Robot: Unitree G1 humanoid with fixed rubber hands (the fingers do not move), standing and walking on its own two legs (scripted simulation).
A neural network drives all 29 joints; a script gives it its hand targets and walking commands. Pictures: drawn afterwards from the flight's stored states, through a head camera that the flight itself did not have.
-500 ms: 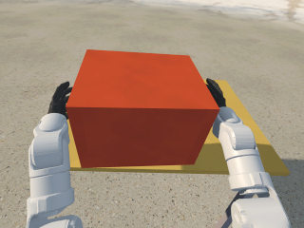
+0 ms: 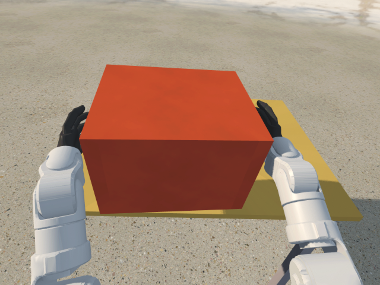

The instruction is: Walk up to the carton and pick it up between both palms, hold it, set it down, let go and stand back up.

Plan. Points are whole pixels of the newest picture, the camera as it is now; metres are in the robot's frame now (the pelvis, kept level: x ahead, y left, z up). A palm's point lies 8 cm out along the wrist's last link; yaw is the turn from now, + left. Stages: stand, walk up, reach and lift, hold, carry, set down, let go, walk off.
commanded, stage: hold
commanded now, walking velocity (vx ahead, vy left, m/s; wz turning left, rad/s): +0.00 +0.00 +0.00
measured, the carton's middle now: (173, 136) +0.39 +0.02 +0.17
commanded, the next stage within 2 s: none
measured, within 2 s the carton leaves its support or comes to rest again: neither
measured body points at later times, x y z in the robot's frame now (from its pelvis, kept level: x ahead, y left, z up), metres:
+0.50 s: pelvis -0.01 +0.00 +0.00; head -0.06 +0.03 +0.44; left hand +0.34 +0.21 +0.20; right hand +0.35 -0.18 +0.20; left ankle +0.05 +0.11 -0.75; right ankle -0.02 -0.10 -0.75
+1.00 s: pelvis +0.00 +0.00 +0.00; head -0.06 +0.03 +0.44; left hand +0.34 +0.21 +0.20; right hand +0.36 -0.17 +0.21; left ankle +0.05 +0.11 -0.75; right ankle -0.02 -0.10 -0.75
